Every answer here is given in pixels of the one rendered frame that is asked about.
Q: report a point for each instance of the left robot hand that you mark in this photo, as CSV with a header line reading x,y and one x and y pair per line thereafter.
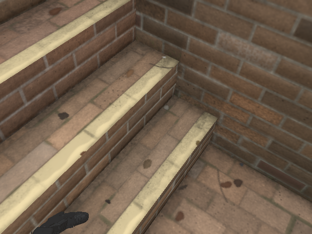
x,y
60,222

